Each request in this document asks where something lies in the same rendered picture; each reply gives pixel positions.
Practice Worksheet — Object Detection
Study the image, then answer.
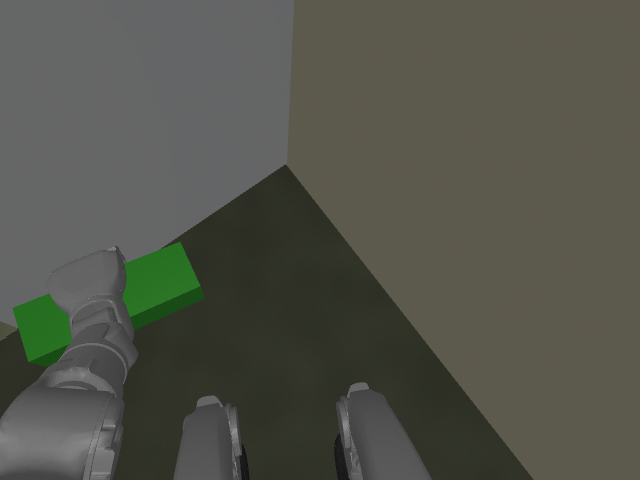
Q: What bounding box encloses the left robot hand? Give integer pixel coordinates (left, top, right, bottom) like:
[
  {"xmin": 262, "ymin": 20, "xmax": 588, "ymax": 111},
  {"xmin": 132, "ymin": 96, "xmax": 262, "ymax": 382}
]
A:
[{"xmin": 46, "ymin": 246, "xmax": 127, "ymax": 315}]

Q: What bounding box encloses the left robot arm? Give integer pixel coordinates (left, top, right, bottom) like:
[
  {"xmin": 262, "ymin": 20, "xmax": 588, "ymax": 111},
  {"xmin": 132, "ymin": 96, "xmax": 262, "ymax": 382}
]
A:
[{"xmin": 0, "ymin": 295, "xmax": 138, "ymax": 480}]

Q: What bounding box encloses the right robot foot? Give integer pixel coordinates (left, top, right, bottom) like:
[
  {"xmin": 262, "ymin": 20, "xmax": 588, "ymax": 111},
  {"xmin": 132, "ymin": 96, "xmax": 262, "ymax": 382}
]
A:
[{"xmin": 334, "ymin": 433, "xmax": 350, "ymax": 480}]

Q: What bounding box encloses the carton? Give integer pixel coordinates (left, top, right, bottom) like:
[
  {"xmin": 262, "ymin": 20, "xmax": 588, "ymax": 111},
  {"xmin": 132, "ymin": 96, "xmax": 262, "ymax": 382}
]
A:
[{"xmin": 12, "ymin": 242, "xmax": 205, "ymax": 367}]

